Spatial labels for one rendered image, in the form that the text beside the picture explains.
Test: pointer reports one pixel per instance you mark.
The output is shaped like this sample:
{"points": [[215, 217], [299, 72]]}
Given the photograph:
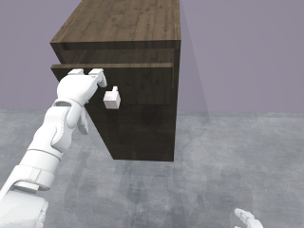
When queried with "cabinet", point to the cabinet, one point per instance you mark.
{"points": [[132, 132]]}

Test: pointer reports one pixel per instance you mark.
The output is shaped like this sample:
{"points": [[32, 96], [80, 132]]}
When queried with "handle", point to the handle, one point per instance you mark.
{"points": [[112, 98]]}

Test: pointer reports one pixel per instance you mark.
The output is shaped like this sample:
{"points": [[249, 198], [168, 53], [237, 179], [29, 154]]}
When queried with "left robot hand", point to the left robot hand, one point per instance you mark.
{"points": [[80, 88]]}

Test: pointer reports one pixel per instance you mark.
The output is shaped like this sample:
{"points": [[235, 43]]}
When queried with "right robot hand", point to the right robot hand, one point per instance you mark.
{"points": [[248, 219]]}

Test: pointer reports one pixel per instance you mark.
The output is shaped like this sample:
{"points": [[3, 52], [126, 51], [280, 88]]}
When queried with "robot left forearm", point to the robot left forearm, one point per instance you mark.
{"points": [[36, 170]]}

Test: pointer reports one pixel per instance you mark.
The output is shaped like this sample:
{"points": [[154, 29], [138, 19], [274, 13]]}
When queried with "drawer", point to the drawer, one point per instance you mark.
{"points": [[143, 76]]}

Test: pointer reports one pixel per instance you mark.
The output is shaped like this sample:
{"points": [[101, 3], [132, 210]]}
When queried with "robot left upper arm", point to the robot left upper arm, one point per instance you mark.
{"points": [[19, 210]]}

